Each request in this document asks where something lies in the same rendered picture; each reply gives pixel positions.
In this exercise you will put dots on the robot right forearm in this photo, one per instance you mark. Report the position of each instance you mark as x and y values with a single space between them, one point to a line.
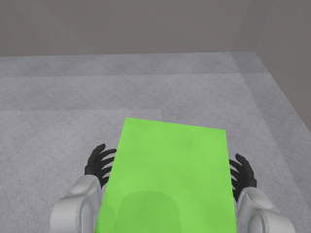
257 213

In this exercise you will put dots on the robot left forearm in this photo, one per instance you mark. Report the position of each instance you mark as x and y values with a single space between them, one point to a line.
74 212

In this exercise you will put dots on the left robot hand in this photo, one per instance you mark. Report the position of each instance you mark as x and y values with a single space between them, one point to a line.
95 164

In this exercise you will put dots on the right robot hand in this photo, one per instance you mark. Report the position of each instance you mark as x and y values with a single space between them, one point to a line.
245 177

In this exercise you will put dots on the carton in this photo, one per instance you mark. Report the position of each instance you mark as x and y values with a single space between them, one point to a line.
168 178

